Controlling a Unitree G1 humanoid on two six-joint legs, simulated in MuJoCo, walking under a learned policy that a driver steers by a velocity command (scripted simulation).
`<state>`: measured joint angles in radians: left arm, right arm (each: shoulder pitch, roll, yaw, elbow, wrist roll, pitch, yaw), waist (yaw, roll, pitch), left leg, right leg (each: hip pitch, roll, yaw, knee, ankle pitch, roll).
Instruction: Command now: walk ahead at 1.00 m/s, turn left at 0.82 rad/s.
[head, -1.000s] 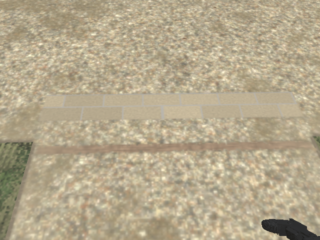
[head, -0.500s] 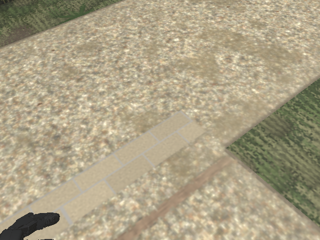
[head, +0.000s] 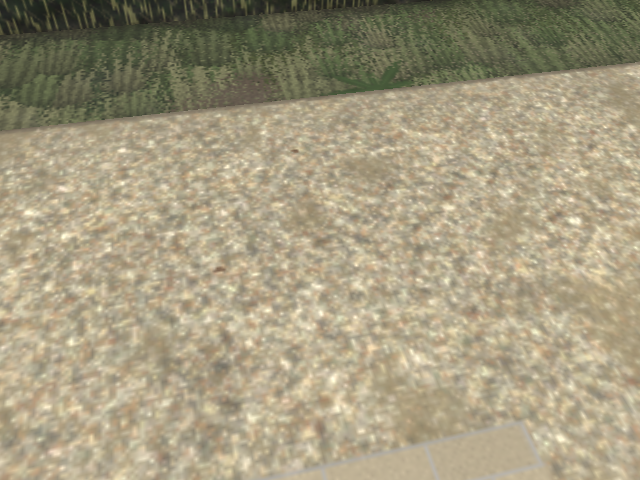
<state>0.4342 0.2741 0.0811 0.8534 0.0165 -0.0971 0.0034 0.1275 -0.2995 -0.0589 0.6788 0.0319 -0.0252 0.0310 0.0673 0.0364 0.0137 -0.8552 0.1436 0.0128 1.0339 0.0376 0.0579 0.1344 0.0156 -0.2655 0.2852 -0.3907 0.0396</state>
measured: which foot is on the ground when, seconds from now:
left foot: up 0.00-0.10, down 0.12-0.62, up 0.64-0.84, down 0.86-1.00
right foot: down 0.00-0.12, up 0.14-0.56, down 0.58-1.00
